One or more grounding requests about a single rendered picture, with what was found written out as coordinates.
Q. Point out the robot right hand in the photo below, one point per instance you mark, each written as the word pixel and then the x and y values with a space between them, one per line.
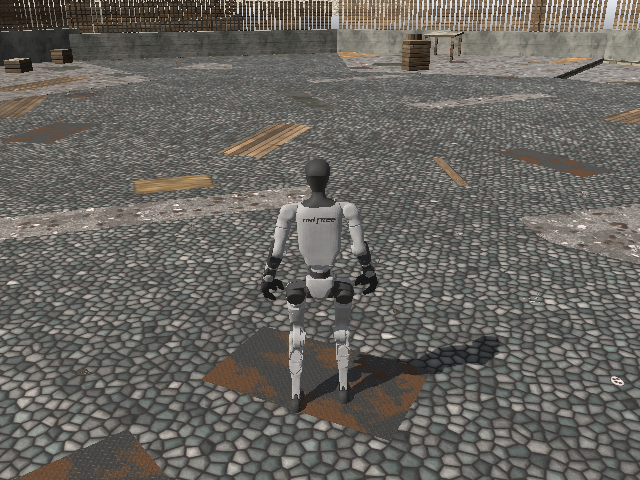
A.
pixel 365 280

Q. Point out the right robot foot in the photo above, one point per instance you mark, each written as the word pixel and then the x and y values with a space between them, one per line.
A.
pixel 343 396

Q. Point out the robot left hand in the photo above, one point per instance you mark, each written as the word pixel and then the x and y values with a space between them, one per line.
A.
pixel 265 286

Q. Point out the left robot shin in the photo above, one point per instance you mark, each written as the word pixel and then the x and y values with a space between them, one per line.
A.
pixel 295 366

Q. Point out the robot right forearm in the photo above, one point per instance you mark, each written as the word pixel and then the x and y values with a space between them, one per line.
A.
pixel 366 263

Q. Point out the robot right upper arm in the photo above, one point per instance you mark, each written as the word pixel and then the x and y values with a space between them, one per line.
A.
pixel 350 211

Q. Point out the robot left upper arm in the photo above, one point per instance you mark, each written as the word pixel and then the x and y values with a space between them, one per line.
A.
pixel 286 214

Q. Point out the robot left forearm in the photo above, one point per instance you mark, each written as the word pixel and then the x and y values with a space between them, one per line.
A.
pixel 271 266

